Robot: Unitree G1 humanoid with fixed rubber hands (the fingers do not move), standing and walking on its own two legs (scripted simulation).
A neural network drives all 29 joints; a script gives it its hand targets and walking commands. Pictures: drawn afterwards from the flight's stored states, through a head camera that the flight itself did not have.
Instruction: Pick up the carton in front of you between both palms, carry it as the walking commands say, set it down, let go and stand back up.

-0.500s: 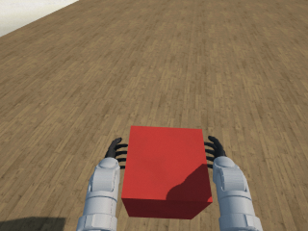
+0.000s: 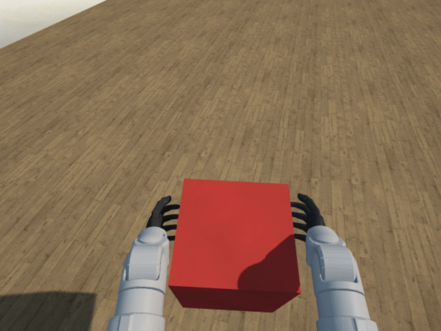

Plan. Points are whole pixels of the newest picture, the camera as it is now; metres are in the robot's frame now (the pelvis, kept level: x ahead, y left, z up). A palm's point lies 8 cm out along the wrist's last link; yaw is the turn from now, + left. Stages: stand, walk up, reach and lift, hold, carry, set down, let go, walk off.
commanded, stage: hold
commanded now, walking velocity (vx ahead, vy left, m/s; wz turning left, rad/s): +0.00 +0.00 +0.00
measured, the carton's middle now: (231, 250) +0.29 +0.00 -0.06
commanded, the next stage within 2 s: set down in 0.22 s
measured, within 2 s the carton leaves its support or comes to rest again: neither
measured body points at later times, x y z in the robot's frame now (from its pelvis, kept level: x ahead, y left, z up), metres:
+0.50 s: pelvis -0.03 -0.04 -0.01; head -0.06 -0.04 +0.44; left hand +0.31 +0.12 +0.02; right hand +0.31 -0.18 +0.03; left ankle +0.01 +0.08 -0.74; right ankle +0.04 -0.14 -0.74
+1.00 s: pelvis -0.04 -0.01 -0.11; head +0.16 -0.01 +0.29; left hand +0.37 +0.12 -0.20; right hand +0.34 -0.17 -0.19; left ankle +0.01 +0.09 -0.74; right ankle +0.04 -0.14 -0.74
